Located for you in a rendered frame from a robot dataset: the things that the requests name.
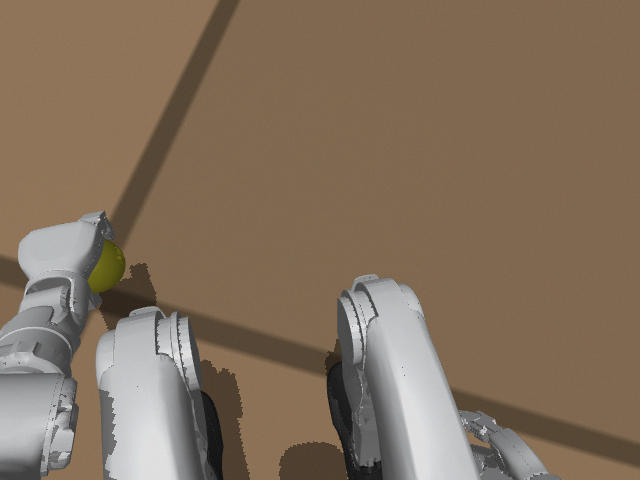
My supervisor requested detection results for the right robot hand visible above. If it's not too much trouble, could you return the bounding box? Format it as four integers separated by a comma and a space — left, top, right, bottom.
458, 410, 550, 480

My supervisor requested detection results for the left robot hand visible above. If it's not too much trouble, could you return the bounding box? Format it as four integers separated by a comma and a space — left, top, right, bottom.
18, 211, 115, 311

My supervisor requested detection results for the left robot foot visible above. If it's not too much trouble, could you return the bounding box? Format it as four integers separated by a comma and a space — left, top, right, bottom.
200, 390, 223, 480

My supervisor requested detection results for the ball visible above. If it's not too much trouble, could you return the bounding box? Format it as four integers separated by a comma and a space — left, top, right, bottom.
87, 239, 126, 293

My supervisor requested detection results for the left robot arm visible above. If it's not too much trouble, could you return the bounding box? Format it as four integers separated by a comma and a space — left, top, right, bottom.
0, 271, 90, 480

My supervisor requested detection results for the right robot foot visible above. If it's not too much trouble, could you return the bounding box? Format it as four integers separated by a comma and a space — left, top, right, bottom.
327, 361, 383, 480

